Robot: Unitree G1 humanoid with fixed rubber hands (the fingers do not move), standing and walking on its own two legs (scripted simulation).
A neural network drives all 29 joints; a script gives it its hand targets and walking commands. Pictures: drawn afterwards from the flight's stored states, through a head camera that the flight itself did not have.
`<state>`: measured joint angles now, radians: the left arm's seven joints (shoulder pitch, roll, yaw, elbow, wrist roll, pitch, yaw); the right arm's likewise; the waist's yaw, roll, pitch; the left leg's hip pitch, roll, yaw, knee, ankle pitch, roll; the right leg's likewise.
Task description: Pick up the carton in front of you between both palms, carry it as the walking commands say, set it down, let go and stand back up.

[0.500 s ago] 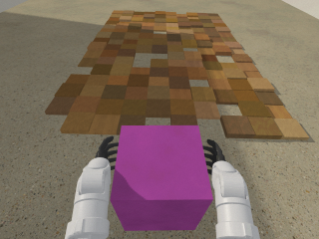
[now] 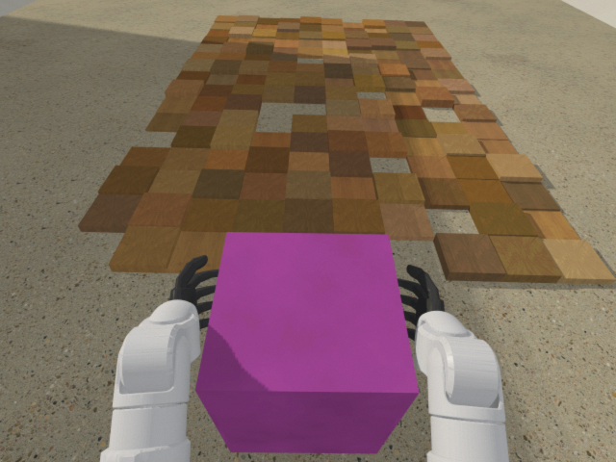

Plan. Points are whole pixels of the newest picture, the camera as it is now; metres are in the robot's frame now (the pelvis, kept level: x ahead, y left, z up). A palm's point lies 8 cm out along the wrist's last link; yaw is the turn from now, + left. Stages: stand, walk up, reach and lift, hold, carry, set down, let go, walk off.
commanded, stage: carry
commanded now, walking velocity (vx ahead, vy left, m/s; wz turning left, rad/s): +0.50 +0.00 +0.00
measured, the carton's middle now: (305, 348) +0.28 +0.01 +0.01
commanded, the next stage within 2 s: none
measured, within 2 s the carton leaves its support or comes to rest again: neither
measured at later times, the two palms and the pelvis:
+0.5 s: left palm (196, 184) +0.55 +0.21 +0.08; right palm (368, 191) +0.54 -0.09 +0.08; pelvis +0.28 +0.06 +0.00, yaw +0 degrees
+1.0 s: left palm (232, 93) +0.89 +0.20 +0.10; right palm (355, 95) +0.92 -0.10 +0.09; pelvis +0.61 +0.02 +0.01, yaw +4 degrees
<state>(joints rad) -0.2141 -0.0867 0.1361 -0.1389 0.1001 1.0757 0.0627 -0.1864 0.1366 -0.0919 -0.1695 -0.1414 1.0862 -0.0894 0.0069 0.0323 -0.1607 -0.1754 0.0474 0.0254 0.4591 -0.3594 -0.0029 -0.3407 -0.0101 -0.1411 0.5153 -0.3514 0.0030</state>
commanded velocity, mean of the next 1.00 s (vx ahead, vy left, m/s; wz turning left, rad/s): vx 0.50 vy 0.00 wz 0.00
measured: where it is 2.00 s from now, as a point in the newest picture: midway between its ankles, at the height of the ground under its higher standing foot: (287, 236)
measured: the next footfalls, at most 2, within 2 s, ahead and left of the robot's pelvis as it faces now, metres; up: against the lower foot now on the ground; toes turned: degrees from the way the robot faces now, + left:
right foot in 0.02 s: +0.06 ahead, -0.11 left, +0.00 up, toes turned -8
left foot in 0.32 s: +0.31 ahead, +0.13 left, +0.00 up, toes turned +14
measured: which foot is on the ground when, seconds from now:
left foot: down 0.00-0.04, up 0.06-0.30, down 0.32-0.80, up 0.82-1.00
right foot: up 0.00-0.00, down 0.02-0.32, up 0.34-0.76, down 0.78-1.00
